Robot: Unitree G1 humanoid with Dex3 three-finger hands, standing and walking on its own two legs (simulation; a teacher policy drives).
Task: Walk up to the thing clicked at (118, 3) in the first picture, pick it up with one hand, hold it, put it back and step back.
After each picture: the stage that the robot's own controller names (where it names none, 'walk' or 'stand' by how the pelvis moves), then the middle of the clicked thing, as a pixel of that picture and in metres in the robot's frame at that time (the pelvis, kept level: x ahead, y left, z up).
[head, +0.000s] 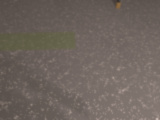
stand; out of the picture +2.27 -0.61 -0.66
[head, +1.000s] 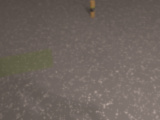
walk; (92, 9) +2.19 -0.07 -0.63
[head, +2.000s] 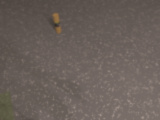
walk; (57, 23) +1.58 +0.31 -0.65
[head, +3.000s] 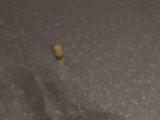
walk; (59, 55) +1.10 +0.28 -0.65
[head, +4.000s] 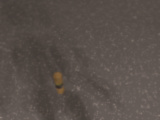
walk; (59, 83) +0.73 +0.24 -0.65
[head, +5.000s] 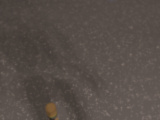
stand; (52, 114) +0.45 +0.20 -0.63
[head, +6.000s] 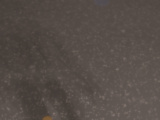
stand; out of the picture +0.39 +0.22 -0.66
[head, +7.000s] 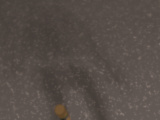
stand; (63, 114) +0.40 +0.20 -0.63
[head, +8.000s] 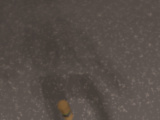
walk; (66, 111) +0.43 +0.20 -0.60
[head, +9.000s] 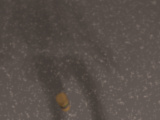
walk; (63, 102) +0.39 +0.16 -0.60
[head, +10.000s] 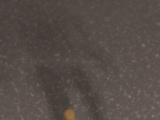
walk; (70, 119) +0.37 +0.11 -0.62
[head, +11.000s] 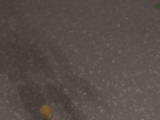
stand; (47, 116) +0.47 +0.23 -0.63
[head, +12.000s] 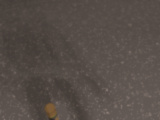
stand; (52, 114) +0.45 +0.21 -0.64
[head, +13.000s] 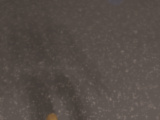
stand; out of the picture +0.39 +0.20 -0.66
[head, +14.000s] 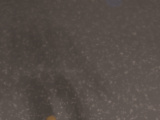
stand; out of the picture +0.39 +0.21 -0.66
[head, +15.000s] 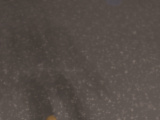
stand; out of the picture +0.38 +0.21 -0.66
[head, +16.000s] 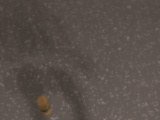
go down; (44, 106) +0.41 +0.21 -0.59
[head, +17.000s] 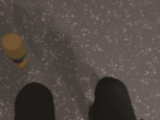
go down; (17, 53) +0.47 +0.23 -0.25
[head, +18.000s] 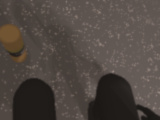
close in; (15, 46) +0.48 +0.23 -0.23
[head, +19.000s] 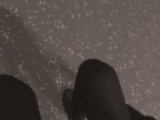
close; out of the picture +0.46 +0.26 -0.16
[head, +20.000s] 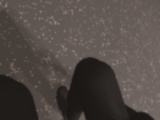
close; out of the picture +0.45 +0.27 -0.16
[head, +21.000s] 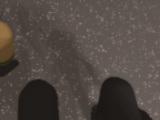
lift; (0, 53) +0.38 +0.26 -0.04
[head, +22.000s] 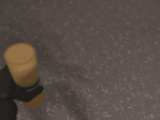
hold; (28, 81) +0.32 +0.17 +0.08
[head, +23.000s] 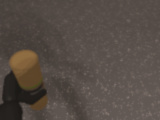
hold; (32, 84) +0.32 +0.17 +0.04
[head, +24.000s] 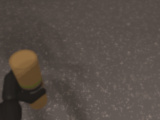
hold; (32, 84) +0.32 +0.17 +0.04
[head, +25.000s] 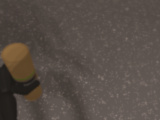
crouch; (25, 76) +0.35 +0.19 +0.01
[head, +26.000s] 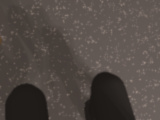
lower; out of the picture +0.50 +0.24 -0.03
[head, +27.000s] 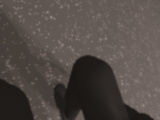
lower; out of the picture +0.47 +0.28 -0.16
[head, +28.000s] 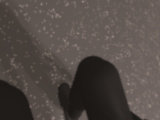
lower; out of the picture +0.46 +0.29 -0.16
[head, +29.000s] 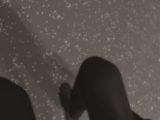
lower; out of the picture +0.43 +0.28 -0.17
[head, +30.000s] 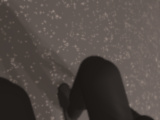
lower; out of the picture +0.45 +0.28 -0.16
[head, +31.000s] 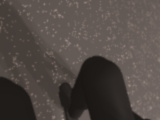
draw back; out of the picture +0.45 +0.28 -0.17
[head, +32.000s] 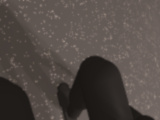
rise; out of the picture +0.44 +0.29 -0.17
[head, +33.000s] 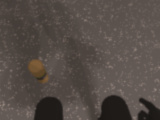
walk; (39, 72) +0.45 +0.22 -0.40
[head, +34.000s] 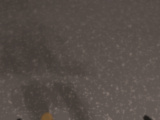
stand; out of the picture +0.39 +0.21 -0.60
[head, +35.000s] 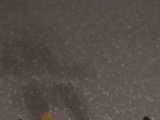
stand; out of the picture +0.40 +0.21 -0.60
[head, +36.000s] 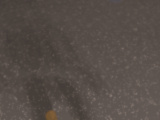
stand; out of the picture +0.40 +0.20 -0.63
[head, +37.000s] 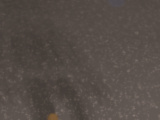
stand; out of the picture +0.41 +0.21 -0.65
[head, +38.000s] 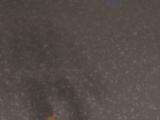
stand; out of the picture +0.39 +0.21 -0.66
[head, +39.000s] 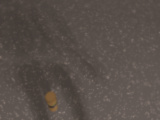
walk; (52, 102) +0.45 +0.17 -0.63
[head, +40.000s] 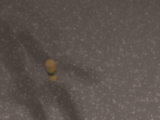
walk; (51, 71) +0.71 +0.23 -0.64
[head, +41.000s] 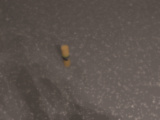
stand; (66, 56) +1.05 +0.21 -0.63
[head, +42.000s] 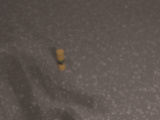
stand; (61, 60) +0.99 +0.20 -0.65
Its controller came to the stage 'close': yes
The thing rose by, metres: 0.68
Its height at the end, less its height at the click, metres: +0.00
